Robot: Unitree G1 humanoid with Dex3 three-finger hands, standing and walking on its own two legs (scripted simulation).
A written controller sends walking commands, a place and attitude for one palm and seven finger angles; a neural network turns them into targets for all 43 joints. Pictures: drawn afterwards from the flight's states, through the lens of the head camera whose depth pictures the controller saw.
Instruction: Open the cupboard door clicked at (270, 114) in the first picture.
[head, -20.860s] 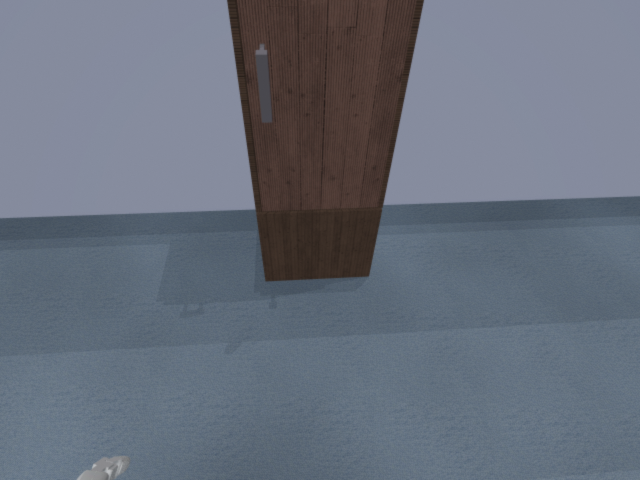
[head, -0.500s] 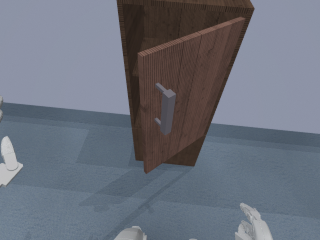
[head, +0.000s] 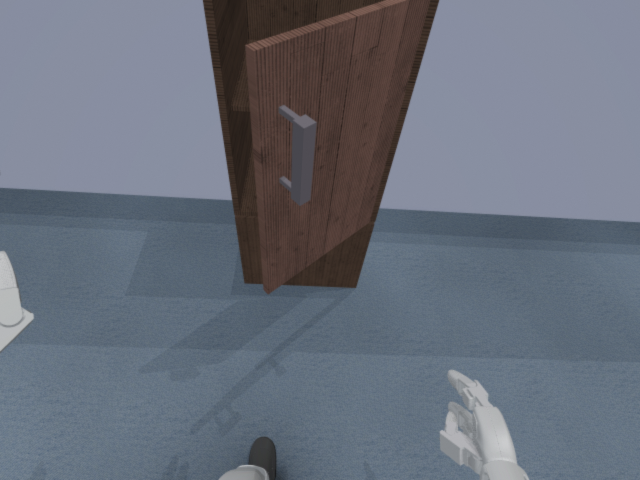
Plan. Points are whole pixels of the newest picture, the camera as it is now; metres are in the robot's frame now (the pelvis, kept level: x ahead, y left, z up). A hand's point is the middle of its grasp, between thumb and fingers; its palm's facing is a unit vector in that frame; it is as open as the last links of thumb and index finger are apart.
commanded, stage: stop stepping back and stand still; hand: left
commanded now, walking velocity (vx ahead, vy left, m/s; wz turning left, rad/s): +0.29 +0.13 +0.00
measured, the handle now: (293, 156) +0.56 +0.08 +0.07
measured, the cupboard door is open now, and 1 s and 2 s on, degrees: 43 43 43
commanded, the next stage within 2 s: let the arm hang, fingers relaxed in 1.36 s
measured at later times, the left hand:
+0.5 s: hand (10, 427) +0.13 +0.22 +0.19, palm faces +0.35 -0.78 -0.51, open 7.4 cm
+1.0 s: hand out of the picture +0.10 +0.27 +0.18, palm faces +0.40 -0.78 -0.48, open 7.4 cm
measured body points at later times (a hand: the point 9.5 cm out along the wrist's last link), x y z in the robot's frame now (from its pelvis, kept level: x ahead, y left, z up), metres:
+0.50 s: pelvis -0.06 -0.02 +0.01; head -0.06 -0.02 +0.46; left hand +0.11 +0.26 +0.22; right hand +0.08 -0.26 -0.08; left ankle -0.03 +0.10 -0.70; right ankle -0.09 -0.09 -0.73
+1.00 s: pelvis -0.09 +0.01 +0.02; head -0.08 +0.02 +0.47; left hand +0.08 +0.31 +0.21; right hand +0.09 -0.22 -0.05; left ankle -0.05 +0.11 -0.73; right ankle -0.09 -0.09 -0.73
